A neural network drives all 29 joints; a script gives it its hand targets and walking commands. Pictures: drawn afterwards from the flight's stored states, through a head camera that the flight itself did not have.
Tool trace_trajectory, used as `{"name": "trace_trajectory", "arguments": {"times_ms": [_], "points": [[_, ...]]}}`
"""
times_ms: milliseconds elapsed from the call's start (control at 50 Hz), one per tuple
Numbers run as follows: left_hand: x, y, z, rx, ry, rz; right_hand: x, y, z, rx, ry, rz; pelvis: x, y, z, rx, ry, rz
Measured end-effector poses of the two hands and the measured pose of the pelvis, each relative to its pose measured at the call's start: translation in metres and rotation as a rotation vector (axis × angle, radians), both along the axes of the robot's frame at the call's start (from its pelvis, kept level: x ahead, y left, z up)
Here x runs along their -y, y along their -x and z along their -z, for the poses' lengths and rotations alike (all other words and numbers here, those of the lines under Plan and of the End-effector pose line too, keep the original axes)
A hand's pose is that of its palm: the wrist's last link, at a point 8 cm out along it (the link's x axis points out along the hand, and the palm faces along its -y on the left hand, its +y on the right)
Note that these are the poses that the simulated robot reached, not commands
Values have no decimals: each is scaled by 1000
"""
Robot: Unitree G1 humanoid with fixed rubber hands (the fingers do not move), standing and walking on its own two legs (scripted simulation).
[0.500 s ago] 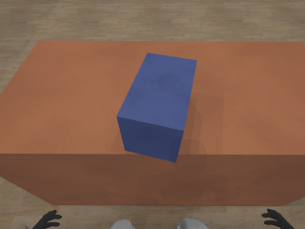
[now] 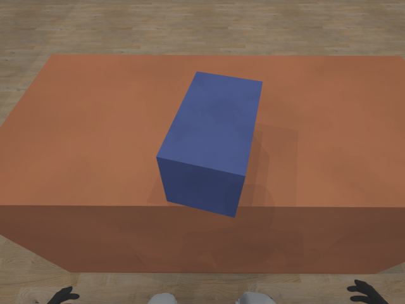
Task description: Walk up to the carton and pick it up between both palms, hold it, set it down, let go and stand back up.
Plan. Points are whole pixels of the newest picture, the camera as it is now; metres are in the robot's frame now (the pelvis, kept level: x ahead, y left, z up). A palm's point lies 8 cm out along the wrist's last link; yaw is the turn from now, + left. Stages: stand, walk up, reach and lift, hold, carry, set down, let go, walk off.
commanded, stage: walk up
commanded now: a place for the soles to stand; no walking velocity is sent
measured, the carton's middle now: (214, 141) +0.46 -0.01 +0.03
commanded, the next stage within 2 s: reach and lift in 0.30 s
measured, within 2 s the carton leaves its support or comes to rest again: neither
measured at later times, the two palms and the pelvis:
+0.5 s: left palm out of the picture +0.14 +0.28 -0.09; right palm out of the picture +0.13 -0.31 -0.07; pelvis +0.00 +0.01 +0.00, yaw +0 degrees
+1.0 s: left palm (73, 275) +0.18 +0.27 -0.03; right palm (348, 303) +0.13 -0.24 -0.04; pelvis +0.01 +0.01 +0.03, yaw +0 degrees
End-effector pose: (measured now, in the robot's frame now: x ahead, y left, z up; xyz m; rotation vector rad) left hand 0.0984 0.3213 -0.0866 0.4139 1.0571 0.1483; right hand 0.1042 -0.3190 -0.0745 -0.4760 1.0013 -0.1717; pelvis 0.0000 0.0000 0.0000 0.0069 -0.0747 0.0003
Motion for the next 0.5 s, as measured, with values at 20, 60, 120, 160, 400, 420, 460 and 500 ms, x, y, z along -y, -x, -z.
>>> {"name": "trace_trajectory", "arguments": {"times_ms": [20, 60, 120, 160, 400, 420, 460, 500], "points": [[0, 0, 0, 1, 1, -2, 0, -1, 0, 2, 1, 0, 0, 0, 0, 1, 0, 0], [-1, -1, 0, 3, 3, -4, -1, -3, -1, 7, 1, 0, -1, 0, 0, 3, 1, 0], [0, -1, 1, 7, 7, -5, -2, -5, -2, 14, 2, -1, -2, 2, -1, 6, 2, 0], [0, 0, 1, 9, 10, -7, -2, -5, -3, 18, 3, -2, -2, 3, -1, 8, 3, 0], [6, -4, 8, -128, -18, -107, 0, -5, 1, 95, -51, 66, -6, 4, -3, 6, 8, 0], [12, -10, 9, -126, -7, -108, 0, -8, 1, 112, -56, 67, -6, 4, -3, 6, 8, 0], [25, -25, 7, -96, 23, -100, -2, -16, -1, 144, -60, 53, -6, 3, -3, 4, 8, 0], [37, -40, 4, -48, 52, -88, -4, -24, -3, 173, -62, 35, -6, 1, -3, 4, 8, 0]]}}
